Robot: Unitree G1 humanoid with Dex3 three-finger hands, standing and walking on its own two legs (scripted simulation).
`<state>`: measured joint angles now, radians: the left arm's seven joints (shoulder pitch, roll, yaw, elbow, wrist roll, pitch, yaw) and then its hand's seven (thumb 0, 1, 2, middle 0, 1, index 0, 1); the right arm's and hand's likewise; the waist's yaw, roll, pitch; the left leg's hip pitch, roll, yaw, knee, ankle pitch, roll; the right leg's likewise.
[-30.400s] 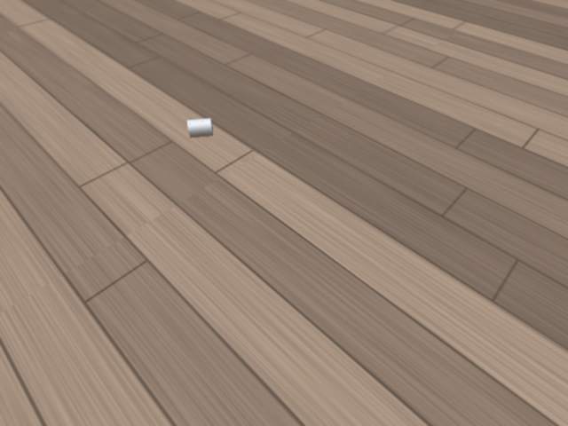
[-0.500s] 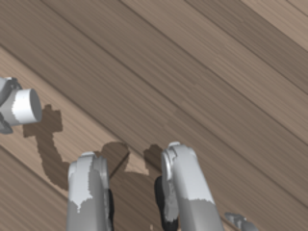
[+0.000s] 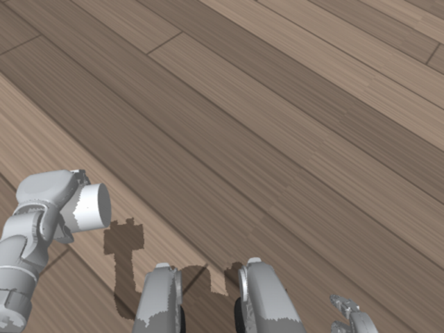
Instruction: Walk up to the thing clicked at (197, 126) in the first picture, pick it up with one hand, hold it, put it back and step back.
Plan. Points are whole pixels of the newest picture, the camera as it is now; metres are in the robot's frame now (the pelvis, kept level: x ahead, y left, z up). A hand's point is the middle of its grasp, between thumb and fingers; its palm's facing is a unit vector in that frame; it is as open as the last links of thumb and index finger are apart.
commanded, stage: lift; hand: left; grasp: from above
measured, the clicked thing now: (68, 210) +0.38 +0.28 -0.10
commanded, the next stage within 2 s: hold in 0.72 s
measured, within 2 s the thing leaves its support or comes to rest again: neither
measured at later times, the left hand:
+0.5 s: hand (60, 181) +0.37 +0.23 +0.05, palm faces -0.43 -0.09 -0.90, open 11.3 cm
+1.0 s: hand (52, 146) +0.39 +0.22 +0.11, palm faces -0.43 -0.10 -0.90, open 11.3 cm
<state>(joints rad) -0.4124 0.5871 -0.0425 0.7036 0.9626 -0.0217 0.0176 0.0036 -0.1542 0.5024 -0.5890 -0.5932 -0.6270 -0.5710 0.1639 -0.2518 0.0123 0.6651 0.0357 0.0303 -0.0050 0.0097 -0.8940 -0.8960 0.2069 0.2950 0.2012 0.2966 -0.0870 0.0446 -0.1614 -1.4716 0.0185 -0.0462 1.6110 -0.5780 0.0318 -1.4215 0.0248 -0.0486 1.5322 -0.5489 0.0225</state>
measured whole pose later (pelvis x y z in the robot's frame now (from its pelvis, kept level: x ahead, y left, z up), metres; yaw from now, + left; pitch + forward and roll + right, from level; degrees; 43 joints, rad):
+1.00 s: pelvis +0.08 -0.01 +0.17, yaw +1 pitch +8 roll -1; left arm -0.35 0.37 -0.21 0.84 0.96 0.08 0.12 0.01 -0.12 0.44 -0.59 -0.57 -0.63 -0.55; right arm 0.25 -0.25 -0.03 0.76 0.05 -0.02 -0.04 0.01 -0.89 -0.89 0.21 0.29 0.20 0.30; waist -0.04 0.04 -0.07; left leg -0.50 0.01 0.02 0.71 -0.35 0.01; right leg -0.49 0.02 0.02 0.68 -0.33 0.01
